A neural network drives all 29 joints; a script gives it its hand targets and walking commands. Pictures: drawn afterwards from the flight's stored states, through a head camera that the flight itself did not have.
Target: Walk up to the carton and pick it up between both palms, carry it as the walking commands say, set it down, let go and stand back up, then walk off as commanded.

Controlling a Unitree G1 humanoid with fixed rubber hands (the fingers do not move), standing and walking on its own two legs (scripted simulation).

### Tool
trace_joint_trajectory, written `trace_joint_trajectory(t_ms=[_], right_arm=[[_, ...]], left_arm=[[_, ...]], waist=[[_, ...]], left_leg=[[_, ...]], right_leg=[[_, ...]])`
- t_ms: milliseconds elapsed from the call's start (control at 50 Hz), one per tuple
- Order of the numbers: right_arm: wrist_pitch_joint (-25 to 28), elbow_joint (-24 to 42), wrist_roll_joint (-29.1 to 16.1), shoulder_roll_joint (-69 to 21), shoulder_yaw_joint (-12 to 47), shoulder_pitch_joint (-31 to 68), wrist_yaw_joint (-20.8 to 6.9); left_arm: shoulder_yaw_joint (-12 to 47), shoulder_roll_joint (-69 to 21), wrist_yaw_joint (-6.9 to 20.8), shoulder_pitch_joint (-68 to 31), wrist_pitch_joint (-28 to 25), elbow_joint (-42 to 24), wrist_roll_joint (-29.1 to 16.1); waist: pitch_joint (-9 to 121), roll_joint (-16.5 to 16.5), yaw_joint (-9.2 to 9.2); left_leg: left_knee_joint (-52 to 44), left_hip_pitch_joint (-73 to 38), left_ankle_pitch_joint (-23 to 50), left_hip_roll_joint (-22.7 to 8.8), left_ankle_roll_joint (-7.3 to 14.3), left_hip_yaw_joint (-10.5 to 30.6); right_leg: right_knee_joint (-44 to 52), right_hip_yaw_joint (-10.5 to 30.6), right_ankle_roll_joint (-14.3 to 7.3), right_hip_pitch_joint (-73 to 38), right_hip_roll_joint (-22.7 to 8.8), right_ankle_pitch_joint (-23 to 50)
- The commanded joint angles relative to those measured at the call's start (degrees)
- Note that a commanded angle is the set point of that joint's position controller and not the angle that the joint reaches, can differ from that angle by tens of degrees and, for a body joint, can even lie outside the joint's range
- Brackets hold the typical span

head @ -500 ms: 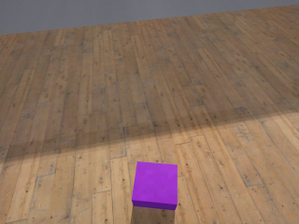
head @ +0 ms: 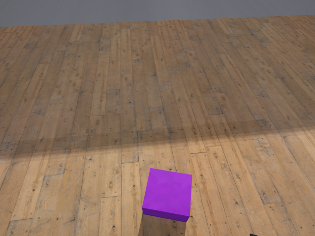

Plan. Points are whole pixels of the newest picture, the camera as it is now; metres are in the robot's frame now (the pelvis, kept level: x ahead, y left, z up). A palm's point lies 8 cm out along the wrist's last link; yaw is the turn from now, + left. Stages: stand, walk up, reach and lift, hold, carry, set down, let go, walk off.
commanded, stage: walk up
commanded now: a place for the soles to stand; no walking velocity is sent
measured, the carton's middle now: (167, 194) +0.44 -0.06 -0.69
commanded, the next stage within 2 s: reach and lift in 1.20 s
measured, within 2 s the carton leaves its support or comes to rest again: neither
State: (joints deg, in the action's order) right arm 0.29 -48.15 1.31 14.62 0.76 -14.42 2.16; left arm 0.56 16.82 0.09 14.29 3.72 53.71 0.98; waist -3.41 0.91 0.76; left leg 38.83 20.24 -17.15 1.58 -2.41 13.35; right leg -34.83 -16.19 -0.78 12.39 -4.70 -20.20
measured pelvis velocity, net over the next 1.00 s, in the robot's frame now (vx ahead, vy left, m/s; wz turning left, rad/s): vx -0.01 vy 0.01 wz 0.04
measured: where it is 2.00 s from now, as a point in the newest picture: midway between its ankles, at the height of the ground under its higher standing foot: outside the picture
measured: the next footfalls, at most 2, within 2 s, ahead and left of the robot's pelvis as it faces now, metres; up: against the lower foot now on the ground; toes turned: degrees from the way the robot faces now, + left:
none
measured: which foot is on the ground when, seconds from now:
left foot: down 0.00-1.00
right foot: down 0.00-1.00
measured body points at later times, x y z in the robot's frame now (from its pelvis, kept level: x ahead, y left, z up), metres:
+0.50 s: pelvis +0.00 +0.01 +0.00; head +0.03 +0.01 +0.45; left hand +0.06 +0.29 -0.14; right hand +0.09 -0.25 -0.13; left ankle +0.04 +0.14 -0.72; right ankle -0.01 -0.11 -0.72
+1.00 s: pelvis -0.01 +0.01 +0.01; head +0.02 +0.02 +0.45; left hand +0.03 +0.29 -0.13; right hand +0.07 -0.25 -0.12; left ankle +0.04 +0.14 -0.72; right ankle -0.01 -0.11 -0.72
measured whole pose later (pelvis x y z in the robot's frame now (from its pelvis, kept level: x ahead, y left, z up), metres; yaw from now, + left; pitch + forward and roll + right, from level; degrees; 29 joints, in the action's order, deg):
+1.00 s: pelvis -0.01 +0.01 +0.01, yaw +2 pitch +0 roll -2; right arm -0.7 -50.4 0.1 15.0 0.2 -14.9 1.6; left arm 0.6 18.1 0.3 13.4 2.4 53.6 0.3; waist -3.2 0.9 0.7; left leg 34.9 20.9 -13.4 2.3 -1.7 11.6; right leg -31.8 -17.0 0.0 12.6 -5.8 -17.7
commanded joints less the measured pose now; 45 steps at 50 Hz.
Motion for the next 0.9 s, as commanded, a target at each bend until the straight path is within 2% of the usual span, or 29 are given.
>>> trace_joint_trajectory(t_ms=[0,60,100,140,160,180,220,240,280,320,340,380,420,440,480,520,540,560,580,600,640,700,720,740,760,780,820,840,880], right_arm=[[0.53,2.66,0.34,8.14,-1.94,-3.35,0.17],[0.85,3.79,-0.16,11.38,-2.6,-2.2,0.32],[0.84,3.65,-0.37,10.69,-2.69,-1.76,0.38],[0.95,3.91,-0.24,10.68,-2.56,-1.17,0.47],[0.74,3.7,-0.15,9.44,-2.14,-0.96,0.62],[0.43,3.23,-1.11,9.05,-2.31,-0.65,0.51],[0.0,2.46,-1.04,8.12,-1.91,-2.87,0.49],[-0.02,2.72,-0.68,8.01,-2.1,-2.87,0.41],[-0.25,2.91,0.09,7.84,-2.06,-2.24,0.1],[-0.25,2.59,-0.07,8.49,-1.7,-2.82,-0.4],[-0.17,2.11,-0.04,8.85,-1.81,-2.57,-0.37],[-0.08,2.78,-0.86,10.8,-2.04,-1.34,-0.09],[0.01,3.22,-0.67,11.27,-2.24,-0.13,0.06],[-0.16,3.15,-0.68,11.61,-2.41,-0.34,0.11],[-0.13,3.39,-0.63,11.6,-2.57,0.66,0.26],[-0.07,3.46,-1.09,10.37,-2.46,0.24,-0.01],[0.06,3.17,-0.88,10.19,-2.42,0.92,-0.13],[0.09,3.3,-0.63,9.81,-2.3,0.46,-0.1],[-0.08,2.84,-0.7,9.13,-2.11,-0.22,-0.21],[-0.19,2.91,-0.72,8.3,-1.9,-0.13,-0.34],[-0.19,2.24,-0.47,8.44,-2.02,-1.93,-0.56],[-0.16,2.23,-0.52,7.92,-1.77,-1.08,-0.86],[-0.37,2.49,-0.5,8.84,-2.15,-0.47,-0.78],[-0.41,2.72,-0.52,9.37,-2.3,0.55,-0.59],[-0.29,2.56,-0.72,10.42,-2.44,0.37,-0.68],[-0.22,2.8,-0.82,10.85,-2.54,0.61,-0.56],[-0.13,2.94,-0.94,11.16,-3.03,0.27,-0.58],[-0.09,3.22,-1.15,12.05,-3.18,0.4,-0.41],[-0.03,1.74,-0.99,11.94,-3.19,-0.01,-0.16]], left_arm=[[-2.07,9.02,-0.18,-2.2,-0.48,-3.96,0.35],[-1.68,7.32,0.21,1.17,-0.38,-3.94,-0.05],[-1.98,7.71,0.29,1.8,-0.53,-3.75,-0.27],[-1.52,7.89,0.01,1.83,-0.95,-3.43,0.0],[-2.05,8.34,0.09,1.72,-0.92,-3.27,0.17],[-1.72,9.73,-0.21,1.5,-1.48,-3.51,-0.46],[-2.14,10.94,-0.53,-0.3,-1.39,-3.83,-0.57],[-2.02,10.84,-0.42,-0.94,-1.15,-3.73,-0.43],[-1.43,9.72,-0.44,-0.92,-0.75,-3.53,-0.28],[-1.58,9.84,-0.26,-2.51,-0.28,-4.01,-0.5],[-1.32,9.02,-0.27,-2.49,-0.15,-3.86,-0.55],[-1.08,9.15,-0.13,-1.43,-0.08,-4.06,-0.99],[-0.76,7.63,0.1,0.32,-0.12,-3.46,-0.63],[-1.2,8.5,0.1,-0.63,-0.08,-3.62,-0.61],[-1.18,8.13,0.23,-0.05,-0.65,-3.42,-0.91],[-1.32,8.74,0.15,0.14,-1.05,-3.28,-0.77],[-1.36,9.27,0.19,0.76,-1.38,-3.11,-0.75],[-1.43,9.64,0.13,0.18,-1.48,-2.78,-0.48],[-1.54,9.71,0.04,-1.55,-1.43,-3.47,-0.59],[-1.52,9.82,-0.06,-1.88,-1.3,-3.7,-0.45],[-1.78,10.26,-0.13,-2.52,-0.97,-2.97,-0.45],[-1.7,10.3,-0.08,-3.23,-0.87,-3.16,-0.64],[-1.53,8.92,0.1,-2.96,-0.59,-3.08,-0.69],[-1.59,9.21,-0.05,-2.43,-0.39,-3.6,-0.53],[-1.78,9.2,0.05,-2.25,-0.36,-3.77,-0.79],[-1.64,8.88,0.15,-1.46,-0.44,-3.84,-0.61],[-1.76,9.44,0.26,1.74,-0.73,-2.86,-0.8],[-1.42,8.09,0.03,2.94,-1.04,-2.31,-0.88],[-1.54,7.4,0.14,2.05,-1.42,-2.74,-0.79]], waist=[[-0.66,1.44,-1.73],[1.56,5.26,-0.13],[2.39,5.2,0.96],[3.32,4.98,1.17],[2.86,3.87,1.31],[4.42,3.25,1.1],[3.86,-2.44,-0.49],[3.56,-4.44,-0.52],[2.62,-2.51,-0.38],[1.31,-1.97,-0.79],[1.46,-0.94,-0.36],[0.93,4.76,-0.4],[2.47,4.45,0.94],[3.37,4.38,0.33],[4.16,5.36,1.24],[5.98,4.3,0.51],[7.42,3.66,0.61],[6.06,0.45,0.59],[4.52,0.43,-0.52],[3.84,-2.98,-0.65],[2.78,-3.17,-1.77],[0.45,-4.03,-1.86],[-1.24,-2.3,-0.88],[-1.68,1.95,-0.8],[-0.68,3.55,-0.24],[-0.81,2.6,0.08],[2.37,5.32,0.53],[2.87,7.47,0.75],[4.13,6.41,1.32]], left_leg=[[-6.87,3.29,7.59,-2.13,5.15,-0.51],[-12.63,7.03,8.8,-6.28,7.76,11.2],[-13.84,9.09,6.14,-5.44,7.3,12.0],[-10.0,8.01,10.76,-3.61,5.8,7.34],[-6.18,8.16,10.93,-1.97,5.01,1.99],[-1.48,5.48,15.64,-0.67,4.07,-0.93],[2.23,3.62,12.84,-0.31,3.49,-4.93],[1.92,3.57,11.83,-0.47,3.32,-4.92],[0.73,1.83,11.29,-1.11,4.1,-5.23],[-2.26,2.36,16.31,-2.08,4.11,-3.37],[-3.14,2.32,17.57,-2.54,4.7,-1.43],[-7.9,5.81,17.4,-4.24,5.21,2.83],[-10.33,7.66,15.23,-5.77,6.99,6.77],[-11.18,7.9,12.17,-4.82,6.69,7.28],[-11.87,6.1,8.27,-4.59,6.26,6.42],[-9.47,5.37,13.99,-3.82,5.59,4.44],[-8.14,4.92,14.07,-3.64,5.53,3.88],[-5.28,4.94,12.89,-1.87,4.83,0.41],[-3.39,3.83,13.45,-1.12,4.25,-2.57],[-2.17,3.16,12.57,-0.48,4.24,-3.21],[-0.7,1.21,9.08,-0.61,3.55,-5.66],[-4.49,1.31,10.54,-1.64,4.5,-3.95],[-6.08,2.23,11.03,-2.08,4.93,-1.97],[-8.23,4.2,11.99,-3.12,4.94,0.09],[-11.06,6.45,10.84,-3.59,5.25,2.87],[-12.76,8.48,6.32,-4.0,6.09,5.24],[-16.23,8.34,1.59,-5.19,6.69,9.11],[-16.97,8.24,3.49,-5.49,6.57,9.57],[-17.12,8.86,2.31,-4.93,6.51,8.92]], right_leg=[[10.01,7.52,-4.59,-0.77,-7.09,-8.47],[4.05,7.27,-2.39,-6.12,-1.84,-1.91],[4.11,8.64,-2.39,-9.03,-1.35,-2.08],[6.17,9.22,-3.06,-9.59,-4.08,3.06],[8.72,9.88,-4.05,-8.39,-6.34,1.31],[10.5,11.06,-6.01,-7.74,-9.68,6.95],[11.97,9.86,-8.19,-5.07,-12.72,13.08],[11.71,9.31,-8.14,-4.87,-12.82,14.49],[10.54,8.73,-7.88,-2.23,-12.58,10.11],[8.37,6.46,-6.13,-1.7,-9.45,6.54],[7.58,7.1,-5.61,-1.55,-8.78,4.25],[4.65,5.43,-3.86,-3.43,-4.81,2.54],[3.14,7.01,-3.02,-7.12,-3.37,4.39],[3.09,6.9,-2.87,-7.77,-3.4,2.97],[4.8,7.94,-2.94,-6.88,-3.73,0.67],[6.16,7.12,-3.42,-7.6,-4.3,3.68],[6.58,8.27,-3.99,-8.6,-5.29,5.29],[8.81,9.08,-4.85,-7.34,-8.03,5.46],[10.57,8.53,-5.86,-5.36,-9.76,5.14],[12.05,9.34,-6.02,-4.55,-10.21,6.6],[13.49,9.68,-7.24,-0.86,-13.18,3.31],[12.1,7.63,-5.46,0.52,-10.77,-0.63],[11.79,7.81,-4.74,0.97,-9.59,-5.15],[9.31,7.15,-3.47,-0.31,-7.4,-5.17],[7.9,5.99,-3.31,-3.07,-5.24,-4.95],[7.47,6.66,-2.97,-4.66,-4.66,-5.19],[5.14,7.3,-2.33,-7.35,-2.78,-4.66],[5.06,6.91,-2.44,-7.57,-2.77,-3.49],[5.28,8.19,-2.71,-10.03,-2.43,-2.89]])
